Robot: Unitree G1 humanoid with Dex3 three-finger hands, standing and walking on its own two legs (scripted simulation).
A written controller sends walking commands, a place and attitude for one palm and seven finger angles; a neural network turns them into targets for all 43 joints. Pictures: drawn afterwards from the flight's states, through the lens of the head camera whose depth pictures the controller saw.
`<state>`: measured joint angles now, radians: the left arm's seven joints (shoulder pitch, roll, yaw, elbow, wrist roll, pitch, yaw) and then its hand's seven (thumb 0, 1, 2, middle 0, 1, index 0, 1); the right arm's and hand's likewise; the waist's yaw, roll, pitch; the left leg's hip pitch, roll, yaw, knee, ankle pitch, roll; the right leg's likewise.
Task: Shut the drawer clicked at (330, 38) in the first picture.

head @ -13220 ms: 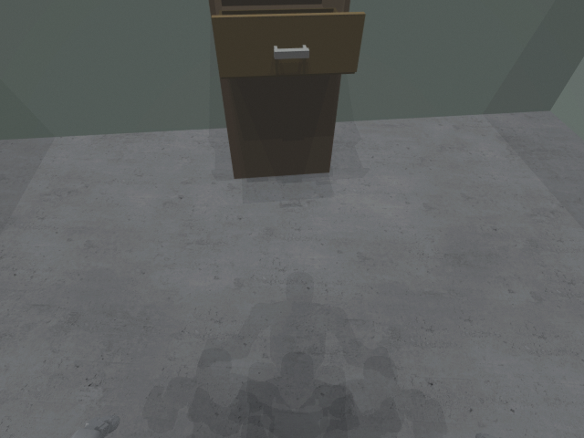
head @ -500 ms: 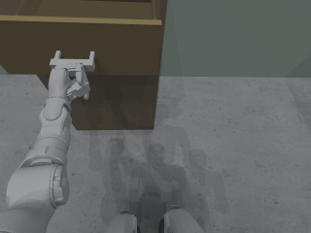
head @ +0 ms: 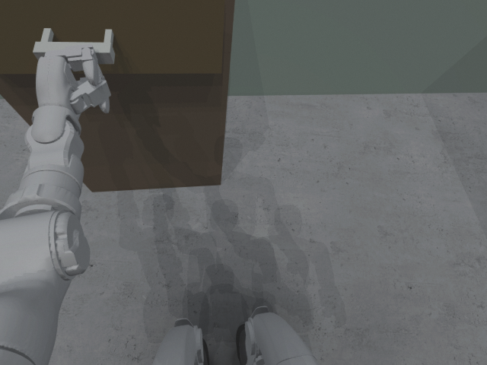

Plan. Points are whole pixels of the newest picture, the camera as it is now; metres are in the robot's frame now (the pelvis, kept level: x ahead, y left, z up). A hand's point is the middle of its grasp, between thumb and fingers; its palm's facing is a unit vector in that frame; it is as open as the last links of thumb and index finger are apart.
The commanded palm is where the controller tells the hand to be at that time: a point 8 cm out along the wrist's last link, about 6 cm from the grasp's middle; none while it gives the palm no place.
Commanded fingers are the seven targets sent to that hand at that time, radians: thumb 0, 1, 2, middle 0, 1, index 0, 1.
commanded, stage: push the drawer shut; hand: left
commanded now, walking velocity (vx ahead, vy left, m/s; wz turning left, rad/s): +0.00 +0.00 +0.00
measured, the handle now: (77, 44) +0.62 +0.19 +0.09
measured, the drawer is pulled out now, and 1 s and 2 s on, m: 0.07 0.00 0.00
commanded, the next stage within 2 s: pull the fist back off the drawer in 0.90 s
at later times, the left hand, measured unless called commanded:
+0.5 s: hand (107, 53) +0.61 +0.15 +0.08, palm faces +0.00 -1.00 -0.02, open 3.3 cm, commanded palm +0.60 +0.18 +0.08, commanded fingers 0.00 0.90 0.90 -1.40 -1.60 -1.40 -1.60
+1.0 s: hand (104, 51) +0.61 +0.16 +0.08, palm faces +0.01 -1.00 -0.04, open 3.4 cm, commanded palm +0.65 +0.17 +0.08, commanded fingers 0.00 0.90 0.90 -1.40 -1.60 -1.40 -1.60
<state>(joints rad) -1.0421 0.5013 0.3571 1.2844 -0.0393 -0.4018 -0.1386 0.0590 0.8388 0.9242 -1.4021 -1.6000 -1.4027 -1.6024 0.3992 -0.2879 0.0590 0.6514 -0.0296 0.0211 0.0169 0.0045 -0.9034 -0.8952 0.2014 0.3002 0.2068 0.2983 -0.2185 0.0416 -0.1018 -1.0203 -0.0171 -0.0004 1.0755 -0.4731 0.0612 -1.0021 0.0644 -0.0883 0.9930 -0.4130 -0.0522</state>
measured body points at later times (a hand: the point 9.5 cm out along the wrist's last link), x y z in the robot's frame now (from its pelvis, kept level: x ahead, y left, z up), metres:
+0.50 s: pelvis +0.01 +0.01 -0.01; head +0.20 +0.03 +0.40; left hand +0.60 +0.21 +0.08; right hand -0.06 -0.24 -0.10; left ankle +0.01 +0.08 -0.66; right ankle +0.03 -0.09 -0.66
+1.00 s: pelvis -0.01 +0.01 -0.02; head +0.19 +0.04 +0.38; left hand +0.60 +0.21 +0.08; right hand -0.10 -0.23 -0.10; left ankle +0.01 +0.08 -0.66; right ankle +0.03 -0.09 -0.66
